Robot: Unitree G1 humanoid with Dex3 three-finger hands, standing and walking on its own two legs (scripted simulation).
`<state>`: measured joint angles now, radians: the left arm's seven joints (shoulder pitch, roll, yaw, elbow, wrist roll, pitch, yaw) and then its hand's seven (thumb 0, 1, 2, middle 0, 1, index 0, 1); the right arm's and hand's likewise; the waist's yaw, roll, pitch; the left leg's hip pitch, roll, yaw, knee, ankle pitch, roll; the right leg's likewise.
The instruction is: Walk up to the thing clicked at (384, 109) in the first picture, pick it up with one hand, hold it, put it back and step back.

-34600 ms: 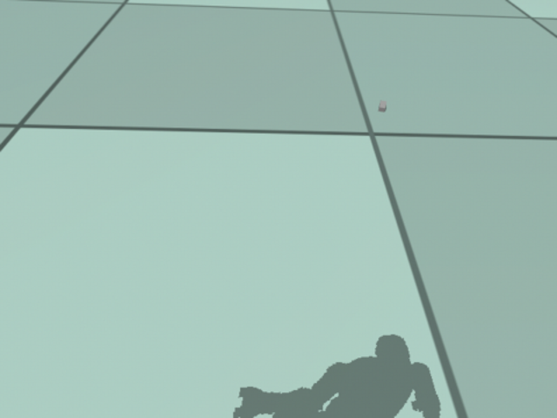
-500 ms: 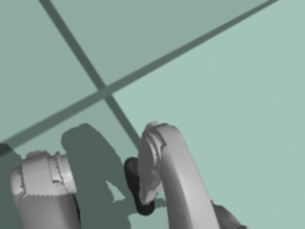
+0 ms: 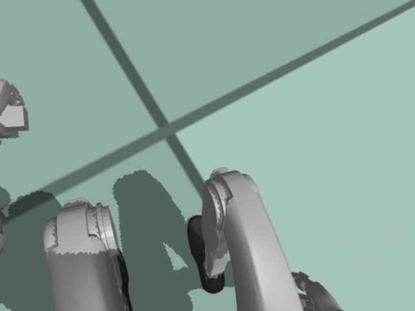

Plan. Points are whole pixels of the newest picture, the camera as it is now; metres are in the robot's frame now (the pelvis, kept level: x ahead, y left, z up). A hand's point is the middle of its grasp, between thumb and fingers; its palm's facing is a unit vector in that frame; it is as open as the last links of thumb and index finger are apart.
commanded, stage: lift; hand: left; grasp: from above
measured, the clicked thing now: out of the picture +0.50 +0.31 -0.19
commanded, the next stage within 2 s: hold in 1.68 s
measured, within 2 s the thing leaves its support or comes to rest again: neither
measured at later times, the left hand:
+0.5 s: hand out of the picture +0.42 +0.32 -0.04, palm faces -0.46 -0.07 -0.89, open 7.0 cm
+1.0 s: hand out of the picture +0.35 +0.30 +0.17, palm faces -0.43 -0.09 -0.90, open 7.0 cm
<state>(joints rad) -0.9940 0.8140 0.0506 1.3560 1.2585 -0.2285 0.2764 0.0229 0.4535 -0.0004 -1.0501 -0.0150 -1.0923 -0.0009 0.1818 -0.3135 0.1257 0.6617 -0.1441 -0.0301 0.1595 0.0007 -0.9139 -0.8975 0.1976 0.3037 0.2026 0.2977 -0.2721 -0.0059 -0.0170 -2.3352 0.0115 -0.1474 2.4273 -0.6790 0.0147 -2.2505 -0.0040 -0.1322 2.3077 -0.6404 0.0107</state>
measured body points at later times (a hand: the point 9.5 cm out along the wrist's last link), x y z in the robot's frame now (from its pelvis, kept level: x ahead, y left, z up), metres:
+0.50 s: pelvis +0.00 +0.01 +0.07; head +0.20 +0.08 +0.46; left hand +0.44 +0.32 +0.01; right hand +0.09 -0.27 -0.04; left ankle +0.07 +0.12 -0.29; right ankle +0.11 -0.12 -0.29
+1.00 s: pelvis +0.01 +0.01 +0.24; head +0.13 +0.04 +0.67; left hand +0.36 +0.30 +0.22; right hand +0.16 -0.24 +0.12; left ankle +0.07 +0.12 -0.29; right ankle +0.11 -0.12 -0.29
